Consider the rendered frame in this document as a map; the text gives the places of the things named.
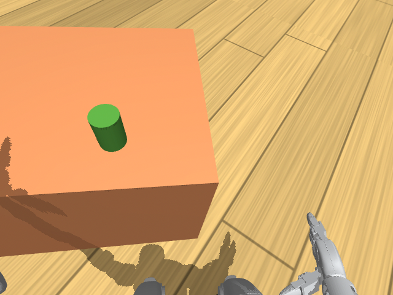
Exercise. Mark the right robot hand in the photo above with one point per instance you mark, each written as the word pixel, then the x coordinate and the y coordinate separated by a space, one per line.
pixel 329 263

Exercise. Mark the can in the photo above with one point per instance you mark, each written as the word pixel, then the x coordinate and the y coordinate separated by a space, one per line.
pixel 107 125

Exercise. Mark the right robot arm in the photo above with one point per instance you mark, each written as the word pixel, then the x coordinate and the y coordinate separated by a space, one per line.
pixel 338 286

